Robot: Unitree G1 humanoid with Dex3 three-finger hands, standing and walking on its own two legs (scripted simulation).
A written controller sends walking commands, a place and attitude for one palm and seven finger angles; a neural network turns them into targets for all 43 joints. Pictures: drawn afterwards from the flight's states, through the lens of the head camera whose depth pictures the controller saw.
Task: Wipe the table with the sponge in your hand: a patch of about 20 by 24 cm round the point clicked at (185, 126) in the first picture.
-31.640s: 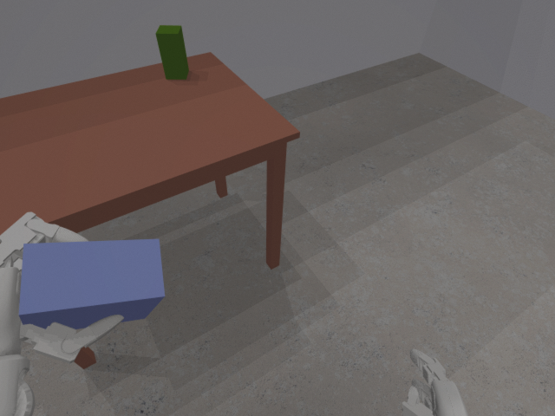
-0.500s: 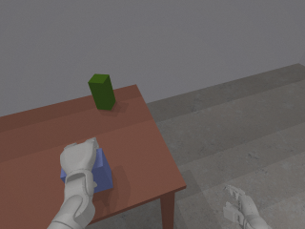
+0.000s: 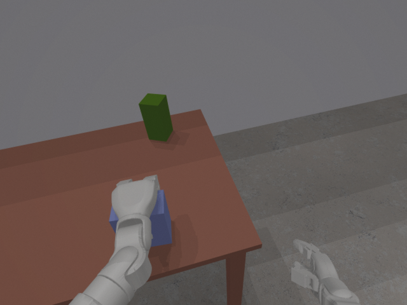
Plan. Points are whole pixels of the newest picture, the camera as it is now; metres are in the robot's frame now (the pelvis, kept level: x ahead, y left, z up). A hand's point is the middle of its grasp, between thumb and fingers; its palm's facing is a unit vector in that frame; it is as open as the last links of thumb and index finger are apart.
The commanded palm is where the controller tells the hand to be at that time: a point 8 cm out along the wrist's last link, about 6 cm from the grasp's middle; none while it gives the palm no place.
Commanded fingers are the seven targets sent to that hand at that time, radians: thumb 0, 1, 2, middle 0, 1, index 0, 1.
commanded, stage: slide across to the third lane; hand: left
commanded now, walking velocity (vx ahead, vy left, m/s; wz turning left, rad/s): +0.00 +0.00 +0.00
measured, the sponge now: (145, 225) +0.29 +0.20 -0.02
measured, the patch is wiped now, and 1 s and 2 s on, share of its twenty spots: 0.40 0.60 0.95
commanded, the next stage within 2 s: wipe forward along the third lane in 0.26 s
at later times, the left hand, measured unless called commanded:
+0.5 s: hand (166, 206) +0.31 +0.14 +0.03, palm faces -0.02 -0.05 -1.00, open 10.5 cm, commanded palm +0.28 +0.13 +0.07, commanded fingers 0.00 0.10 1.30 -1.20 -1.60 -1.20 -1.60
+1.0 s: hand (168, 194) +0.34 +0.14 +0.04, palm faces -0.07 +0.00 -1.00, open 10.4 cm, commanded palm +0.33 +0.14 +0.06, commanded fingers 0.00 0.10 1.30 -1.20 -1.60 -1.20 -1.60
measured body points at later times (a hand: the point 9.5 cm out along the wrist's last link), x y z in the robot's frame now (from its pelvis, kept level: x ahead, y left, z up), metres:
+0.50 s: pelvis -0.02 -0.03 +0.00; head -0.05 -0.06 +0.45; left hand +0.31 +0.14 +0.09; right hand +0.19 -0.25 -0.10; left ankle +0.03 +0.13 -0.72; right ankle -0.02 -0.11 -0.72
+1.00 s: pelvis -0.03 -0.04 -0.01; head -0.04 -0.09 +0.44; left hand +0.34 +0.14 +0.09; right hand +0.14 -0.28 -0.13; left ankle +0.03 +0.12 -0.72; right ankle -0.02 -0.11 -0.72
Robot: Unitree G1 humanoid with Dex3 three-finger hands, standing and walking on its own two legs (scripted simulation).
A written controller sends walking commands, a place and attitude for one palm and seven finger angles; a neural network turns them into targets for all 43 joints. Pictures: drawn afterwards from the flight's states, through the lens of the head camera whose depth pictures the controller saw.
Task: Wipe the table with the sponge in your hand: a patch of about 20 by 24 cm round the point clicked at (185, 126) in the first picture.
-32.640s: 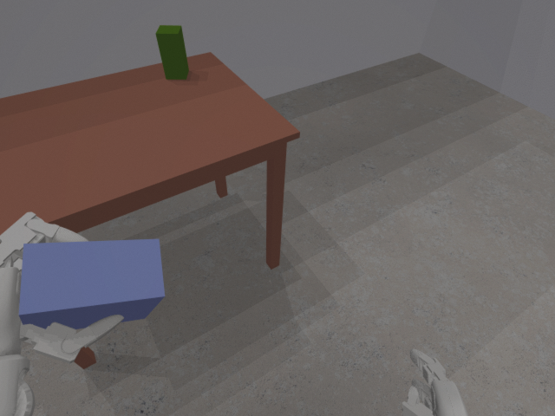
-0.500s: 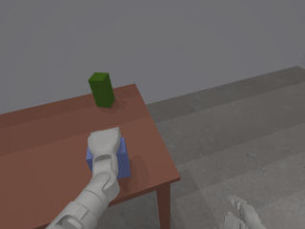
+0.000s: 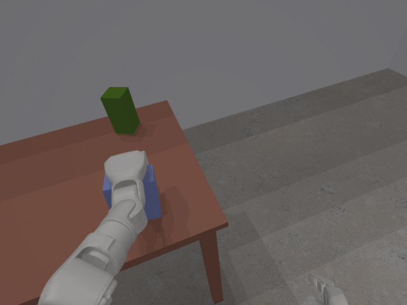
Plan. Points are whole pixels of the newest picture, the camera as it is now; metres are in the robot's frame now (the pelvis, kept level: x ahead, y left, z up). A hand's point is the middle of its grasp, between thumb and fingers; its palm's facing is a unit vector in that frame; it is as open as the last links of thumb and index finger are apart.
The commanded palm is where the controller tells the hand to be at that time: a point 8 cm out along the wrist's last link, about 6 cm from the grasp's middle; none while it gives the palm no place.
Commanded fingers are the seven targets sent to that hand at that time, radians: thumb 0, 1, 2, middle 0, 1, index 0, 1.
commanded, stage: wipe forward along the third lane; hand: left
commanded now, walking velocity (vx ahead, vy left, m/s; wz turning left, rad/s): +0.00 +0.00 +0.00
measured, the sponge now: (136, 201) +0.36 +0.21 -0.01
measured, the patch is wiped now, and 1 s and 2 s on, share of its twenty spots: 0.60 0.95 1.00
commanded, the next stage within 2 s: wipe back along the third lane in 0.98 s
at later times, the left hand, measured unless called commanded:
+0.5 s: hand (135, 165) +0.42 +0.21 +0.04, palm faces -0.11 +0.01 -0.99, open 10.4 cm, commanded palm +0.42 +0.22 +0.07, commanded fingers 0.00 0.10 1.30 -1.20 -1.60 -1.20 -1.60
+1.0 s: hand (130, 152) +0.47 +0.24 +0.04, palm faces -0.11 +0.00 -0.99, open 10.4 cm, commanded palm +0.46 +0.24 +0.07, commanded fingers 0.00 0.10 1.30 -1.20 -1.60 -1.20 -1.60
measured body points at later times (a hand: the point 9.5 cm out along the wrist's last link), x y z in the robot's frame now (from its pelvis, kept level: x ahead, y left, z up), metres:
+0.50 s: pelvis -0.01 -0.01 -0.01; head +0.01 -0.04 +0.44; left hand +0.43 +0.21 +0.10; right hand +0.07 -0.29 -0.15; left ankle +0.06 +0.16 -0.71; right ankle +0.02 -0.07 -0.72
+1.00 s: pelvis +0.00 +0.01 -0.01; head +0.05 +0.00 +0.44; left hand +0.47 +0.23 +0.10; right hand +0.06 -0.25 -0.14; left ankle +0.06 +0.16 -0.72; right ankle +0.02 -0.07 -0.72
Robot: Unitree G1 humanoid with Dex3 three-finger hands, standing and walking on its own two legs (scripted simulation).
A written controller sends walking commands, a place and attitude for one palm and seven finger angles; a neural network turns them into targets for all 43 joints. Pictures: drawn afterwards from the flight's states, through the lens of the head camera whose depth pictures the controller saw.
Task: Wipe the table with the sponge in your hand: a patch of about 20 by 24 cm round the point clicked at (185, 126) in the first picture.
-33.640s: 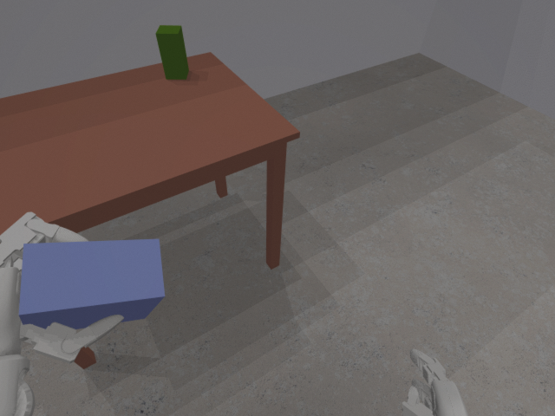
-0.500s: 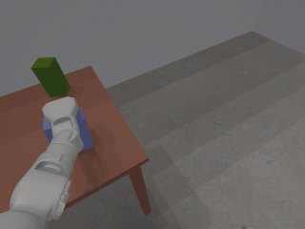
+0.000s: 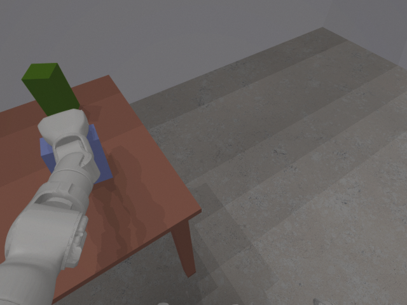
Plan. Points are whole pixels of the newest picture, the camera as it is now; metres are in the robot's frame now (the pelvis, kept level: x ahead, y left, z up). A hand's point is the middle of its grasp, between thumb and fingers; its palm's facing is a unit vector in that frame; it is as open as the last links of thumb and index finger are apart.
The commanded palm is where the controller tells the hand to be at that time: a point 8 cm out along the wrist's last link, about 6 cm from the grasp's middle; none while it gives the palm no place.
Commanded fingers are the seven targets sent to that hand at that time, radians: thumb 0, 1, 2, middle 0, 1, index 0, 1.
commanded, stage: wipe back along the third lane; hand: left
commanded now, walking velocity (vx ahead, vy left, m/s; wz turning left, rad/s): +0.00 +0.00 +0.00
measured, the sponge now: (81, 165) +0.43 +0.27 +0.00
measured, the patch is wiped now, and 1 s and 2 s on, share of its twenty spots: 0.95 1.00 1.00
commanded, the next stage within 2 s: none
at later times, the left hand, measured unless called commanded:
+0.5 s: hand (72, 148) +0.44 +0.27 +0.05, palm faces -0.01 -0.01 -1.00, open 10.5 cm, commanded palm +0.40 +0.25 +0.08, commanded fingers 0.00 0.10 1.30 -1.20 -1.60 -1.20 -1.60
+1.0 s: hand (77, 159) +0.41 +0.25 +0.05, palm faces +0.01 -0.05 -1.00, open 10.5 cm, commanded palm +0.35 +0.21 +0.08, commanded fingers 0.00 0.10 1.30 -1.20 -1.60 -1.20 -1.60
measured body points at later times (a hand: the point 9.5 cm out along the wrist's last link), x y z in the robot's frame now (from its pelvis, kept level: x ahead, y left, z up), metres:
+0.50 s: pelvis +0.03 +0.05 +0.01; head +0.05 +0.05 +0.46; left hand +0.44 +0.27 +0.10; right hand +0.14 -0.19 -0.11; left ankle +0.05 +0.16 -0.71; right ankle +0.02 -0.08 -0.71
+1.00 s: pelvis +0.07 +0.06 +0.02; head +0.05 +0.06 +0.47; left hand +0.41 +0.25 +0.11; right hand +0.30 -0.13 -0.06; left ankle +0.05 +0.16 -0.71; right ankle +0.02 -0.07 -0.70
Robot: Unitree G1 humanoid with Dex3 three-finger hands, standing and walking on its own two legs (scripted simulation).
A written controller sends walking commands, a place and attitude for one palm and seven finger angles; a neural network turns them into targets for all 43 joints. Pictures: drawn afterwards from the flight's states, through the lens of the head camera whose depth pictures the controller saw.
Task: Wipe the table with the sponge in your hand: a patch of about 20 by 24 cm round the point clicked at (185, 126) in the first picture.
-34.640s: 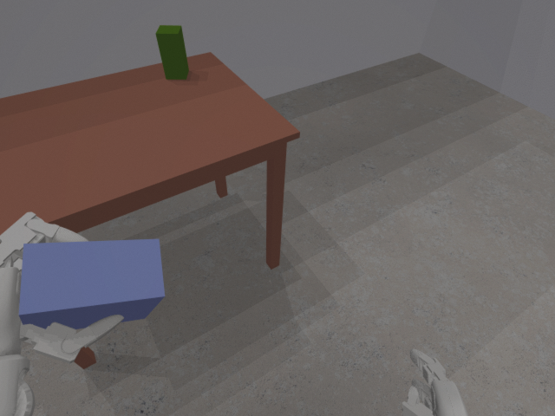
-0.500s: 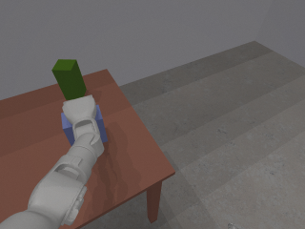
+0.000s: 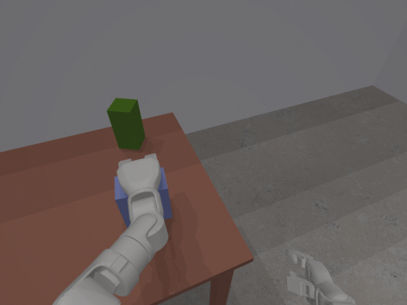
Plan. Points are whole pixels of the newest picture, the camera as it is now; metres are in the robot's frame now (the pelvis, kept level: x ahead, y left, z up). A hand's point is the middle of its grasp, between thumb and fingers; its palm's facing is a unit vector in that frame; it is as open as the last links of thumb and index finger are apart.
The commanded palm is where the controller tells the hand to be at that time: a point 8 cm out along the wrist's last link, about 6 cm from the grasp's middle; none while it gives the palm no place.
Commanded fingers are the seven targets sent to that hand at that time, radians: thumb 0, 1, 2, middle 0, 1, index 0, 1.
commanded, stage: wipe back along the third lane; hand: left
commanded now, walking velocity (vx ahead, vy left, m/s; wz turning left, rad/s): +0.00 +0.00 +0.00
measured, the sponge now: (146, 202) +0.35 +0.19 -0.02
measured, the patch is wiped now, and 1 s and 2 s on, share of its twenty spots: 1.00 1.00 1.00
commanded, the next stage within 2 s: slide back across to the middle lane in 1.72 s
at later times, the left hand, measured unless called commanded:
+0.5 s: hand (156, 214) +0.29 +0.14 +0.03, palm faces +0.02 -0.06 -1.00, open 10.5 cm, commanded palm +0.23 +0.12 +0.06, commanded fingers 0.00 0.10 1.30 -1.20 -1.60 -1.20 -1.60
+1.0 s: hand (160, 225) +0.27 +0.13 +0.03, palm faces -0.01 -0.06 -1.00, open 10.5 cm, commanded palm +0.21 +0.11 +0.06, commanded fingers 0.00 0.10 1.30 -1.20 -1.60 -1.20 -1.60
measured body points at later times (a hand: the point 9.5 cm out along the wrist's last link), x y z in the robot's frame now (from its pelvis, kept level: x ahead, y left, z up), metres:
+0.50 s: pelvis -0.02 -0.03 +0.00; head -0.06 -0.05 +0.45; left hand +0.28 +0.14 +0.09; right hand +0.20 -0.24 -0.08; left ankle -0.02 +0.09 -0.73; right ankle -0.05 -0.14 -0.73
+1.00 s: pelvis -0.03 -0.06 +0.00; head -0.07 -0.10 +0.45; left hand +0.26 +0.13 +0.08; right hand +0.20 -0.28 -0.08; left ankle -0.02 +0.09 -0.73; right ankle -0.05 -0.14 -0.73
